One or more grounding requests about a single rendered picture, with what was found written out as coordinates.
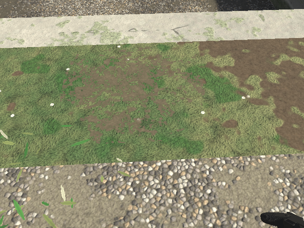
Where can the robot right hand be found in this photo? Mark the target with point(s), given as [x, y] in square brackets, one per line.
[282, 220]

